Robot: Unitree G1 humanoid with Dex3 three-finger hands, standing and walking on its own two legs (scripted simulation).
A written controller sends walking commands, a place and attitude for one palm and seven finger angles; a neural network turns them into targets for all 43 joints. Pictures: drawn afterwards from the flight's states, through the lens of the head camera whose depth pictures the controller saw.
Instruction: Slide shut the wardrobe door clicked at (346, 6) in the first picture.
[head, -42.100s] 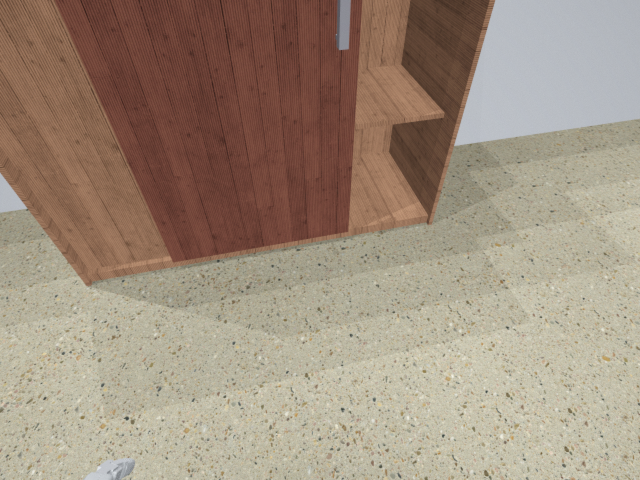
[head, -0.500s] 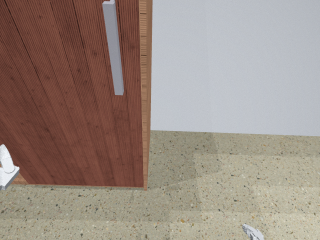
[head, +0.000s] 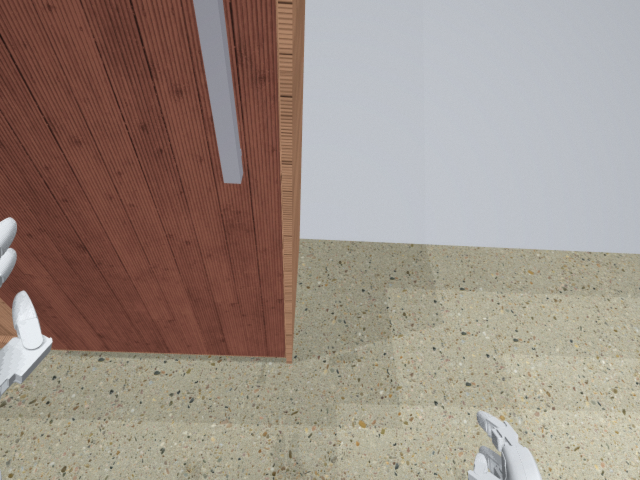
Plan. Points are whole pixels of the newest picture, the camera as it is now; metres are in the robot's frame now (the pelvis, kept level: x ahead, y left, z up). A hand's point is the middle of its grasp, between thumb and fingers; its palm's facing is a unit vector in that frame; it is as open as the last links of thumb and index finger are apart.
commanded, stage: stop stepping back and stand still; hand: left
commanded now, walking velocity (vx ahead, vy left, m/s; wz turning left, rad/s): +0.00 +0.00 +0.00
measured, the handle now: (225, 89) +0.56 +0.18 +0.21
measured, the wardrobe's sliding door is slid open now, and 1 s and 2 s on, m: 0.00 0.00 0.00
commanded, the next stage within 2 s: let the arm hang, fingers relaxed in 0.16 s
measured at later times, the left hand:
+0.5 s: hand out of the picture +0.08 +0.20 -0.14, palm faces +0.01 -0.97 -0.23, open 7.4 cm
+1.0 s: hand out of the picture -0.06 +0.20 -0.17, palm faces +0.04 -0.97 -0.24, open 7.3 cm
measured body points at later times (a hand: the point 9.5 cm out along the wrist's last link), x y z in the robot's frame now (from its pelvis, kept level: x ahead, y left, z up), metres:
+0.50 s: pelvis -0.03 +0.01 -0.01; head -0.02 +0.01 +0.44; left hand +0.08 +0.25 -0.12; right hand +0.08 -0.25 -0.13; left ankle -0.03 +0.09 -0.74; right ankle +0.00 -0.11 -0.74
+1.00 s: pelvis -0.04 +0.01 +0.01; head -0.02 +0.00 +0.46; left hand -0.06 +0.25 -0.15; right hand -0.04 -0.20 -0.16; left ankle -0.03 +0.09 -0.74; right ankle +0.00 -0.11 -0.74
